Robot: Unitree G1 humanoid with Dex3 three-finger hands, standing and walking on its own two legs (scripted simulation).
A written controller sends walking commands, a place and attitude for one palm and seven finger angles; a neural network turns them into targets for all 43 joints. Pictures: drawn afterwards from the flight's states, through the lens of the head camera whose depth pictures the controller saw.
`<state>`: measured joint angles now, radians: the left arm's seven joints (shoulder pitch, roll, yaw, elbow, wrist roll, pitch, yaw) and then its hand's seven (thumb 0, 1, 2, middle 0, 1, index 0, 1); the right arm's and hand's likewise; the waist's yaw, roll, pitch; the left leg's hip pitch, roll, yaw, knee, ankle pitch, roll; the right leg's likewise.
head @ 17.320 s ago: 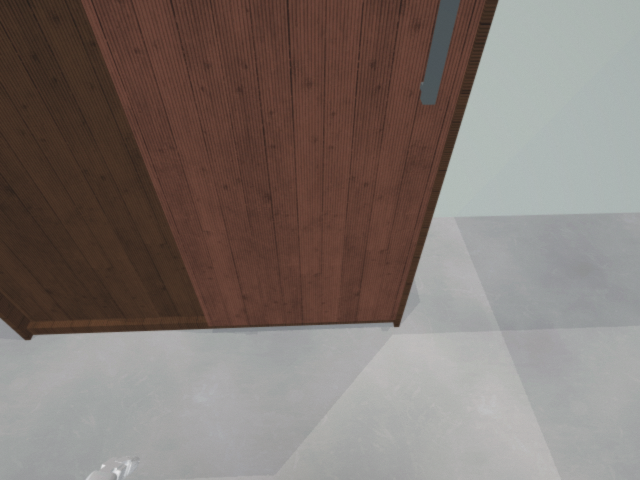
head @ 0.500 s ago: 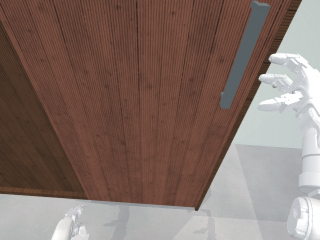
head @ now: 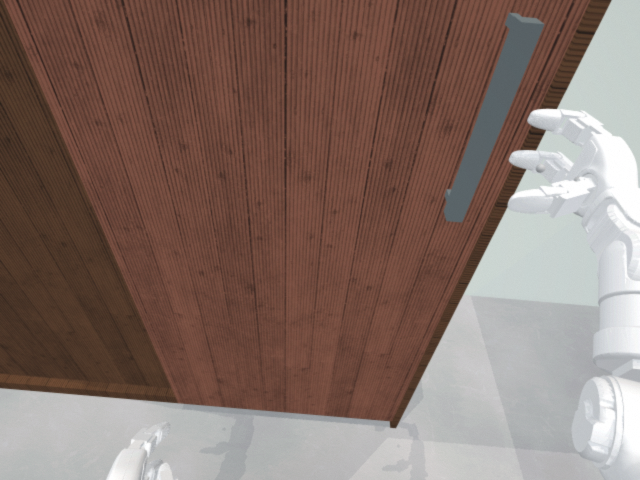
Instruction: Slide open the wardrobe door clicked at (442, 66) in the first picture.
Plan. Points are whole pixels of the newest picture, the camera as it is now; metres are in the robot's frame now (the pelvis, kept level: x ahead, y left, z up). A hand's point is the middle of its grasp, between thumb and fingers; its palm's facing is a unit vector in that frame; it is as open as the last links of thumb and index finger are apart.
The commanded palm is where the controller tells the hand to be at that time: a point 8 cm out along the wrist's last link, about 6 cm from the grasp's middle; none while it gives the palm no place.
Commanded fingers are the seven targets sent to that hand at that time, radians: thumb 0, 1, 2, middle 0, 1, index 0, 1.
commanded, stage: move the hooked fingers beside the handle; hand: right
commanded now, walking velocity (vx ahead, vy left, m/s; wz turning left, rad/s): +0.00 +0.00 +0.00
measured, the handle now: (480, 129) +0.48 -0.15 +0.26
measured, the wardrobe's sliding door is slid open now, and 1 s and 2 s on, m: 0.00 0.00 0.00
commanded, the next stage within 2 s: feel for the door with the fingertips in 0.72 s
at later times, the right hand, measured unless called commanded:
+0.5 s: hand (533, 178) +0.42 -0.21 +0.23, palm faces +0.03 +1.00 +0.00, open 14.0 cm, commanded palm +0.39 -0.26 +0.25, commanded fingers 0.00 0.50 -0.30 0.30 1.20 0.30 1.20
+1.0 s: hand (534, 170) +0.41 -0.20 +0.25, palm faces +0.00 +1.00 -0.01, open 14.0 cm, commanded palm +0.39 -0.24 +0.24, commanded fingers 0.00 0.50 -0.30 0.30 1.20 0.30 1.20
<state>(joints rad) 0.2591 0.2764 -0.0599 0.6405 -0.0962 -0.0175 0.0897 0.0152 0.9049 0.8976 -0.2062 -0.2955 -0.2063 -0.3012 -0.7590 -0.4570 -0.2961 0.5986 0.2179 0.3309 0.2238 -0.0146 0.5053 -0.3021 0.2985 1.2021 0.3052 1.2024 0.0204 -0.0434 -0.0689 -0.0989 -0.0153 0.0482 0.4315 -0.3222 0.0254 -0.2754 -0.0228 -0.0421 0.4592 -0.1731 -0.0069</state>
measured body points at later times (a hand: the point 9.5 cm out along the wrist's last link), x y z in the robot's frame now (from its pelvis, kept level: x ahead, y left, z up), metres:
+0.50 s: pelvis +0.00 +0.01 +0.00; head -0.01 +0.02 +0.45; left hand +0.13 +0.27 -0.10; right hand +0.41 -0.26 +0.23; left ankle -0.06 +0.10 -0.74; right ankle +0.05 -0.12 -0.74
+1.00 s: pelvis +0.01 +0.00 +0.00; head -0.01 +0.01 +0.45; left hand +0.16 +0.25 -0.09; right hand +0.41 -0.25 +0.25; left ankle -0.06 +0.10 -0.74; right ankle +0.05 -0.12 -0.74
